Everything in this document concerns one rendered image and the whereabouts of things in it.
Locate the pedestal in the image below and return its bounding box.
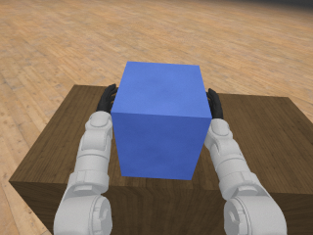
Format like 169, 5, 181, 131
8, 84, 313, 235

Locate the carton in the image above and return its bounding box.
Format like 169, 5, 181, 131
111, 61, 212, 180

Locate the right robot hand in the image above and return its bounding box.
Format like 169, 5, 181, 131
205, 88, 224, 119

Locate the left robot forearm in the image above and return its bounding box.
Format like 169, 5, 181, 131
53, 111, 112, 235

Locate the right robot upper arm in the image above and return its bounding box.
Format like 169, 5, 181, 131
223, 196, 288, 235

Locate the left robot upper arm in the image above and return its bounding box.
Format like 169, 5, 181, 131
54, 195, 112, 235

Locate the right robot forearm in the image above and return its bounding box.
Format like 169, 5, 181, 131
203, 118, 288, 233

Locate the left robot hand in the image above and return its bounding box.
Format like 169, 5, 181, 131
96, 83, 118, 115

